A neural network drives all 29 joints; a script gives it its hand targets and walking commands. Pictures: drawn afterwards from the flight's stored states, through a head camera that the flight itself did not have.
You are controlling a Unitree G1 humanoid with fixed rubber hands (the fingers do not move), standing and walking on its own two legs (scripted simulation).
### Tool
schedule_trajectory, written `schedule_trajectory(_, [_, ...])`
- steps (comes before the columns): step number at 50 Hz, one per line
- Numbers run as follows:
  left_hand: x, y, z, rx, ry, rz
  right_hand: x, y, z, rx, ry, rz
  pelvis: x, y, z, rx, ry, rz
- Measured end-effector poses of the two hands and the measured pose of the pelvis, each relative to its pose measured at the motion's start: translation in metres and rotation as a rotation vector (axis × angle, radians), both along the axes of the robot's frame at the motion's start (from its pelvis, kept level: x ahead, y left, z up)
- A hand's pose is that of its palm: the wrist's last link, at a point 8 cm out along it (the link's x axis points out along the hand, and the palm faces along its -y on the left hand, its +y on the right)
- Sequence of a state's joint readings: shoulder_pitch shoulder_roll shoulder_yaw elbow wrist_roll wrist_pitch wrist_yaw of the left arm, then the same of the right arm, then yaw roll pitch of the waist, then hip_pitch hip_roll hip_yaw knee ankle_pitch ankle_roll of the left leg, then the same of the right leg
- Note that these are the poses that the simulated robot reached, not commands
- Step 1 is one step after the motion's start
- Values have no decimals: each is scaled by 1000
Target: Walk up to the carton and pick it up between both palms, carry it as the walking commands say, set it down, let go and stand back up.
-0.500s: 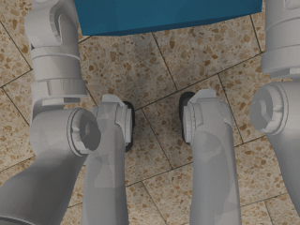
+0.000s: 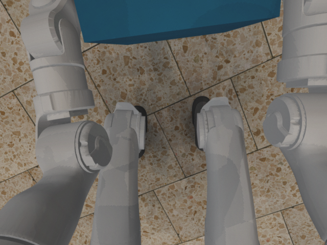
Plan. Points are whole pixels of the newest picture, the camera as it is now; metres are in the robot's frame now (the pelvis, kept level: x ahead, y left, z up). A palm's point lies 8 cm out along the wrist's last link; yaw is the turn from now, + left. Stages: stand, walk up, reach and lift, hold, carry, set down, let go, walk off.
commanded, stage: reach and lift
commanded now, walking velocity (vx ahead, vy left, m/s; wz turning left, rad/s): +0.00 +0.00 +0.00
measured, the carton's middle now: out of the picture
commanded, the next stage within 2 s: none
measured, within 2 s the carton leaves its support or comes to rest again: neither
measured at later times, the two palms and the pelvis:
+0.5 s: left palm out of the picture +0.53 +0.15 -0.03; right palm out of the picture +0.55 -0.18 -0.03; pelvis +0.00 +0.00 +0.06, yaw -1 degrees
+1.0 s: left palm out of the picture +0.50 +0.15 +0.04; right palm out of the picture +0.52 -0.18 +0.04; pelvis +0.00 +0.00 +0.11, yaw -2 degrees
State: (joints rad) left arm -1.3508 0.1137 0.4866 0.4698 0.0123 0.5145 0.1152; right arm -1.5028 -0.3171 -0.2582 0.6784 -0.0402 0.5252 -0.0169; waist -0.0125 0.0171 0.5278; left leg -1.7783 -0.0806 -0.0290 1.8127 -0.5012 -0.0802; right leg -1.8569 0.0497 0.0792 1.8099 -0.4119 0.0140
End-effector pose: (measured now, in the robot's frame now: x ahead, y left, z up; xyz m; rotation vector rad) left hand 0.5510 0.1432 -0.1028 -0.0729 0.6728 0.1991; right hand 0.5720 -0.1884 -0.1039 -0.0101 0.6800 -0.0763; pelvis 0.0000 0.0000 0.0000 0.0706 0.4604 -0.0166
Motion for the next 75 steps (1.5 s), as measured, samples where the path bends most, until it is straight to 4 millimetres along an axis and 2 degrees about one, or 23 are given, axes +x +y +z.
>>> schedule_trajectory(9, [-4,1,29,-2,-1,-9,-4,1,32,-6,0,-3,0,2,22,-6,-30,-7])
schedule_trajectory(24, [-23,10,68,13,-2,-8,-22,9,67,3,0,6,3,5,56,-19,-77,-5])
schedule_trajectory(47, [-45,8,138,18,-9,-13,-44,8,135,9,-6,4,1,1,106,-20,-166,-22])
schedule_trajectory(75, [-73,18,214,1,1,-19,-73,17,214,5,7,1,9,0,174,-43,-266,-23])
